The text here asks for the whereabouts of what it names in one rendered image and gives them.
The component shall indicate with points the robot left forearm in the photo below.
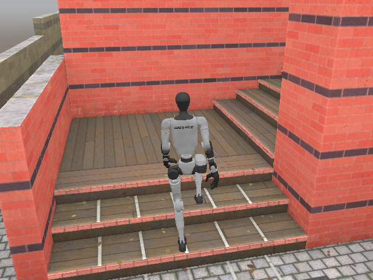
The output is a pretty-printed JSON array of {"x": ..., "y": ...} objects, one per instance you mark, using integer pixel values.
[{"x": 165, "y": 153}]

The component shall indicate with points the robot right hand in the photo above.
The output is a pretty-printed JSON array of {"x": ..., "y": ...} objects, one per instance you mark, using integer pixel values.
[{"x": 215, "y": 181}]

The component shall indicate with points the robot right thigh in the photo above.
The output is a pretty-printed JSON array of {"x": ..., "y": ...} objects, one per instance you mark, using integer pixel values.
[{"x": 200, "y": 163}]

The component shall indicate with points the robot head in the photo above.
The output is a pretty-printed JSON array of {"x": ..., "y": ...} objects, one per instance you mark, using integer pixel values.
[{"x": 183, "y": 100}]

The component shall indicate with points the robot left hand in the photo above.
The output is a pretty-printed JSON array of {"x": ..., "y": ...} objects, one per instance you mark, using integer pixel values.
[{"x": 171, "y": 160}]

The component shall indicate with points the robot right forearm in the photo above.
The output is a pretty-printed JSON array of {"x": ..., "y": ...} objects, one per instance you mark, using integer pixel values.
[{"x": 210, "y": 158}]

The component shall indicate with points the left robot upper arm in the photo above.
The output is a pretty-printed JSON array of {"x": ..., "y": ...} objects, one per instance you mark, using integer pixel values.
[{"x": 166, "y": 123}]

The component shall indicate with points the right robot upper arm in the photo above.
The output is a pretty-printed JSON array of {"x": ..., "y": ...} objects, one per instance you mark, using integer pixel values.
[{"x": 204, "y": 130}]

